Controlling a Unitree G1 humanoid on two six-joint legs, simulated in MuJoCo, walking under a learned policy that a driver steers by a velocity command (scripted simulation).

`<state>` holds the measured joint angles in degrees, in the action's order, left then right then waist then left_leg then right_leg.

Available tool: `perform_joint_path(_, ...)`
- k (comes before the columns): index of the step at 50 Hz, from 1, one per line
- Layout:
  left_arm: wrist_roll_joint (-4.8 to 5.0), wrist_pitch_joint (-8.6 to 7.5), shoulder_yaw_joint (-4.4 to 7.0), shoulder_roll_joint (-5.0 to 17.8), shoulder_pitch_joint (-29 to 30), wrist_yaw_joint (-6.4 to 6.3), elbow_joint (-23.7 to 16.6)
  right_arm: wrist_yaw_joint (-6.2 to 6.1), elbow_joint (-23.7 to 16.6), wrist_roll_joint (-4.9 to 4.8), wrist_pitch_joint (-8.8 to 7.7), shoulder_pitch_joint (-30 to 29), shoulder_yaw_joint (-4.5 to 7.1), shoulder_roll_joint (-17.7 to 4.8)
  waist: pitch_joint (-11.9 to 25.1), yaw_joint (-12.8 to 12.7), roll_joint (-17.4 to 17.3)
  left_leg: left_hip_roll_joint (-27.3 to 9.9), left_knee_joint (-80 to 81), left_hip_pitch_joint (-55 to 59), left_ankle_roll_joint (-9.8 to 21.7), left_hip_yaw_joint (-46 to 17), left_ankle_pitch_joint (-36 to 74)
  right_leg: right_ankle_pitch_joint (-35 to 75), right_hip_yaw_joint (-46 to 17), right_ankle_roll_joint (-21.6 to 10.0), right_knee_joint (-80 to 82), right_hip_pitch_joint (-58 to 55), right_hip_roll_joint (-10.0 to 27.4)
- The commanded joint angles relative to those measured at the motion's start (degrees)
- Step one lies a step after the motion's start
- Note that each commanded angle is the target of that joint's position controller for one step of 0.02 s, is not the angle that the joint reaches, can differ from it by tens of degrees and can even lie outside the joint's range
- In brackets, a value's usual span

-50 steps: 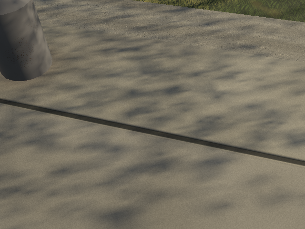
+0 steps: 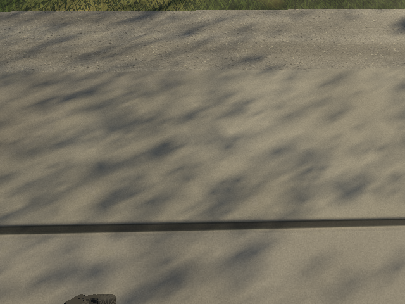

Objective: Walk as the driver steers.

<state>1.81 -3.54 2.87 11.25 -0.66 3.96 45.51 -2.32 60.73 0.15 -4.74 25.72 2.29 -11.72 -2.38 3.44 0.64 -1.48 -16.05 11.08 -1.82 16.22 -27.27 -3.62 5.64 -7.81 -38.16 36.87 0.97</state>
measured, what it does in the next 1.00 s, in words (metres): walks ahead, turning right: right foot, then left foot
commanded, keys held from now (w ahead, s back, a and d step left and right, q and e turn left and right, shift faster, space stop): w+e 0.60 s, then w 0.38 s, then w+q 0.02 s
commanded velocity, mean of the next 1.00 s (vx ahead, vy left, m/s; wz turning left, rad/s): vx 0.49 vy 0.00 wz -0.45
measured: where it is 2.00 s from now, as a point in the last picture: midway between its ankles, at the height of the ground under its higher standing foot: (260, 144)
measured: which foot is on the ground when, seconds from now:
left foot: down 0.00-0.04, up 0.06-0.50, down 0.52-1.00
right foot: up 0.00-0.02, down 0.04-0.52, up 0.54-1.00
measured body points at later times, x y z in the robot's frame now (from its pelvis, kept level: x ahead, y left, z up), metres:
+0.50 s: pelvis +0.30 -0.01 +0.02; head +0.32 -0.02 +0.46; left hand +0.41 +0.26 -0.10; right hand +0.46 -0.30 -0.06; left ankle +0.47 +0.08 -0.71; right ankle +0.17 -0.08 -0.71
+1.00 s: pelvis +0.53 -0.11 +0.01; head +0.56 -0.13 +0.46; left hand +0.85 -0.04 -0.05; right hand +0.37 -0.35 -0.11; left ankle +0.47 +0.08 -0.71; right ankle +0.59 -0.27 -0.71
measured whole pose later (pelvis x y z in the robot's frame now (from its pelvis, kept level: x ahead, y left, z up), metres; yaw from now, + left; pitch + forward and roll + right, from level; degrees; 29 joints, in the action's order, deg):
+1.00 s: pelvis +0.53 -0.11 +0.01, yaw -27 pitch +3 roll +2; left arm 1.0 -4.1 1.9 13.9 -2.4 2.4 35.8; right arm 0.6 50.7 -1.9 -4.0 24.1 3.8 -16.6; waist -0.4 6.0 1.5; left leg -2.2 -18.9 1.2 -2.2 5.9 -22.2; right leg -5.6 1.0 -4.2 -30.1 28.9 2.1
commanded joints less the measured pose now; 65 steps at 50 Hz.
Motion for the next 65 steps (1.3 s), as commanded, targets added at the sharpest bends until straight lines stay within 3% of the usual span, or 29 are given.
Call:
perform_joint_path(1, 0.18, -0.32, 4.43, 11.0, -14.4, 0.25, -1.0, -0.52, -4.6, -0.43, 0.5, -3.2, 2.49, -13.1, 7.3, -13.0, -9.0, -13.8, -26.2, -9.4, 5.8, -2.0, 78.5, -2.2, 2.6, -4.8, 3.4, -25.5, -6.5)
perform_joint_path(2, -0.02, 0.42, 6.29, 15.1, -22.0, -1.16, 0.6, -0.15, -6.2, -0.28, -0.11, -4.1, 2.29, -12.6, 11.6, -16.3, -4.4, -10.6, -43.6, -23.1, 3.4, -2.4, 59.3, -4.2, -8.3, -7.4, 6.8, -41.8, -1.2)
perform_joint_path(3, -0.79, 0.3, 6.94, 20.8, -20.4, -1.79, -0.8, 1.25, -9.6, 0.26, -2.1, 2.2, -0.48, -2.7, 19.0, -7.8, 12.9, 3.0, -68.7, -47.9, 0.1, -8.7, -1.7, -8.6, -45.6, -20.0, 12.5, -60.7, 16.8)
perform_joint_path(4, -1.82, -0.06, 5.45, 15.9, -23.3, -2.01, -0.3, 2.34, -11.7, -2.04, -5.15, -3.9, 0.3, -7.0, 25.0, -11.0, 7.0, 3.3, -74.2, -53.9, 2.1, -23.2, -3.6, -13.1, -55.6, -19.9, 21.4, -62.8, 18.5)
perform_joint_path(5, -1.86, -0.79, 4.58, 12.3, -21.1, -2.11, 0.2, 2.56, -14.0, -3.77, -6.01, -9.6, 1.09, -9.5, 16.4, -10.6, 5.1, 0.1, -71.1, -58.4, 4.1, -23.6, 1.0, -10.7, -45.9, -15.7, 22.0, -56.8, 16.3)
perform_joint_path(7, -0.85, -1.81, 3.06, 8.3, -11.1, -1.49, -2.1, 1.46, -13.8, -1.62, -5.33, -11.2, 1.82, -9.8, 7.0, -4.4, -5.1, -4.5, -60.3, -52.2, 4.3, -22.1, 7.4, 0.5, -31.4, -10.7, 23.4, -37.4, 10.6)
perform_joint_path(9, -1.24, -2.07, 2.88, 8.7, -8.6, -1.77, -3.3, 1.41, -14.4, -0.57, -3.48, -7.9, 2.4, -9.7, 5.3, -0.9, -2.9, -6.5, -55.3, -45.3, 2.6, -22.4, 7.9, 6.9, -27.3, -11.1, 25.0, -26.9, 8.5)
perform_joint_path(13, -0.95, -2.05, 3.52, 11.8, -12.1, -3.49, -3.3, 0.89, -18.2, 1.06, -1.83, -15.4, 2.02, -7.9, 2.5, -2.0, -0.1, -5.8, -40.2, -45.1, -1.1, -19.2, 16.7, 8.7, -21.0, -10.1, 26.7, -18.4, 5.4)
perform_joint_path(17, -0.31, -1.29, 3.69, 12.3, -16.5, -4.17, -3.1, 1.21, -21.3, 0.34, -2.13, -25.2, 1.23, -6.5, 2.2, -6.3, 3.0, -1.2, -20.4, -41.9, -1.1, -18.3, 30.9, 0.9, -19.6, -6.1, 24.5, -18.8, 2.3)
perform_joint_path(20, -0.05, -0.8, 3.59, 12.2, -19.1, -4.26, -2.8, 2.03, -23.2, -0.55, -2.74, -28.7, 1.49, -8.1, 2.9, -7.8, 4.7, 0.5, -15.0, -40.4, -0.6, -19.2, 31.4, -1.9, -23.7, -5.3, 21.0, -22.9, 4.2)
perform_joint_path(23, -0.27, -0.16, 3.55, 12.2, -19.4, -4.69, -3.3, 2.95, -24.1, -0.78, -3.81, -28.2, 2.35, -10.4, 3.8, -6.5, 6.3, 1.5, -11.3, -37.8, 1.2, -20.1, 24.7, -2.9, -29.5, -4.2, 15.7, -28.2, 6.3)
perform_joint_path(25, -0.53, 0.12, 3.0, 10.7, -17.6, -4.83, -4.4, 2.82, -22.4, -0.5, -4.5, -20.3, 3.45, -12.1, 6.7, -1.9, 7.4, 1.2, -7.8, -26.5, 3.9, -19.2, 23.8, 0.9, -29.5, -1.9, 8.9, -27.3, 3.8)
perform_joint_path(26, -1.05, -0.19, 1.81, 7.5, -16.3, -4.57, -5.7, 2.36, -21.6, 0.58, -4.74, -11.9, 4.36, -14.9, 13.5, 2.1, 3.8, -6.7, -9.2, -12.7, 7.6, -26.0, 22.4, -1.2, -25.4, 0.4, -4.7, -21.4, 0.7)
perform_joint_path(27, 0.2, -0.88, 0.68, 4.0, -23.3, -4.53, -7.3, 2.08, -20.0, 1.67, -4.05, -3.5, 5.84, -20.3, 22.5, 1.0, -12.5, -20.7, -6.7, 9.3, 17.2, -49.3, 13.7, -19.0, -16.6, 4.8, -24.2, -1.6, -7.4)
perform_joint_path(28, 1.01, -1.02, 0.97, 8.3, -24.8, -4.57, -7.1, 2.47, -19.4, 0.35, -3.49, -2.9, 5.21, -16.7, 22.1, 0.7, -17.4, -24.9, -2.4, 10.7, 18.8, -62.6, 0.7, -29.9, -16.5, 5.6, -34.7, 8.9, -4.2)
perform_joint_path(29, 0.98, -0.57, 2.17, 13.0, -20.3, -4.57, -6.9, 2.32, -20.6, -0.08, -3.0, -5.8, 3.9, -11.8, 13.9, 1.9, -10.0, -22.5, -1.4, 3.9, 15.9, -54.8, -2.3, -25.1, -16.8, 5.9, -38.9, 12.1, -1.4)
perform_joint_path(30, 0.16, -0.09, 2.29, 13.0, -16.6, -4.62, -7.7, 2.2, -21.2, 0.1, -2.37, -8.6, 3.28, -10.3, 8.8, 1.3, -5.3, -19.8, -0.9, -3.5, 13.6, -46.1, 3.4, -20.5, -14.4, 6.3, -39.1, 11.1, 0.7)
perform_joint_path(32, -0.7, 0.1, 2.31, 10.6, -14.3, -4.19, -8.7, 2.48, -20.3, 0.71, -2.09, -11.6, 2.34, -8.3, 3.0, -1.5, -4.9, -14.5, 2.5, -15.1, 12.4, -36.0, 13.3, -15.5, -14.0, 6.2, -33.5, 6.6, 3.4)
perform_joint_path(35, -0.26, 0.67, 1.52, 7.2, -15.4, -3.79, -8.8, 3.16, -18.7, 0.14, -2.75, -11.0, 2.71, -9.1, 2.0, -3.1, -6.1, -12.3, 6.2, -20.0, 13.7, -28.5, 20.6, -13.5, -12.2, 6.5, -27.3, 3.1, 3.9)
perform_joint_path(41, -1.12, -0.56, 0.14, 5.5, -5.8, -2.83, -11.1, 2.91, -16.2, -0.93, -2.06, -8.8, 3.49, -12.6, 1.4, -1.0, -4.7, -10.9, 7.4, -18.2, 13.2, -19.4, 29.5, 0.9, -7.7, 7.0, -5.9, 0.9, 4.7)
perform_joint_path(47, -0.27, -1.23, 0.46, 7.2, 1.7, -1.51, -14.2, 2.87, -13.5, -2.08, -0.24, -3.9, 3.73, -14.9, -0.4, 0.6, -6.7, -14.2, 4.2, -12.3, 11.3, -19.3, 30.0, -2.4, -4.9, 4.7, 5.4, -3.5, 2.0)
perform_joint_path(50, -1.22, -1.38, 3.14, 11.9, -12.0, -2.01, -10.4, 2.45, -12.9, -2.29, 0.58, -4.4, 3.14, -14.3, 7.7, -7.6, -5.4, -10.5, -13.6, -15.3, 8.1, -14.9, 48.5, -1.5, -2.4, 0.9, 10.8, -26.5, -1.6)
perform_joint_path(51, -2.14, -1.16, 4.63, 16.5, -22.9, -2.9, -8.7, 2.39, -14.5, -0.9, 0.27, -5.0, 1.67, -11.3, 16.1, -12.1, 0.7, -7.4, -31.5, -27.7, 5.5, -12.7, 34.7, 0.9, -14.5, -3.0, 9.1, -44.2, 9.4)
perform_joint_path(52, -2.51, -0.9, 5.21, 21.3, -25.1, -3.06, -8.3, 2.71, -16.0, -0.68, -0.91, 0.8, -0.43, -4.6, 22.7, -8.5, 15.4, 2.2, -51.4, -49.6, 2.5, -14.7, -4.1, -6.7, -40.6, -11.4, 15.0, -60.0, 23.3)
perform_joint_path(53, -2.1, -1.1, 4.07, 16.1, -26.3, -3.0, -8.0, 2.81, -15.2, -2.25, -1.75, -2.4, 1.04, -10.5, 22.2, -11.2, 9.4, 0.5, -58.6, -55.3, 3.0, -23.0, -6.1, -11.9, -44.0, -10.6, 18.5, -57.2, 23.1)
perform_joint_path(54, -1.7, -1.34, 3.12, 13.9, -23.2, -2.94, -7.7, 2.9, -16.7, -3.28, -1.92, -6.5, 1.82, -12.6, 14.2, -10.2, 7.8, -1.7, -59.3, -58.4, 3.6, -22.5, -1.3, -9.1, -34.7, -8.1, 19.2, -50.8, 21.1)
perform_joint_path(56, -1.74, -1.72, 1.9, 9.8, -15.6, -2.48, -7.9, 2.57, -16.9, -1.76, -1.0, -9.3, 2.06, -11.8, 7.1, -6.2, 4.8, -5.5, -53.7, -54.2, 3.0, -21.3, 7.1, -3.3, -22.9, -5.5, 22.9, -37.2, 16.2)
perform_joint_path(59, -2.37, -3.28, 2.06, 8.7, -12.2, -2.38, -6.6, 2.64, -16.0, -2.0, 1.49, -6.5, 1.98, -8.6, 4.3, -2.4, 5.1, -6.7, -51.1, -48.1, 2.0, -22.0, 12.9, 1.9, -14.4, -5.0, 28.6, -28.2, 14.3)
perform_joint_path(65, -2.71, -3.6, 2.93, 10.6, -13.6, -3.96, -3.4, 3.23, -18.5, -1.49, 1.95, -13.5, 1.85, -6.9, 0.4, -3.5, 2.5, -5.5, -36.6, -52.4, 1.3, -22.4, 28.5, 8.0, -2.1, -2.8, 30.8, -30.1, 12.8)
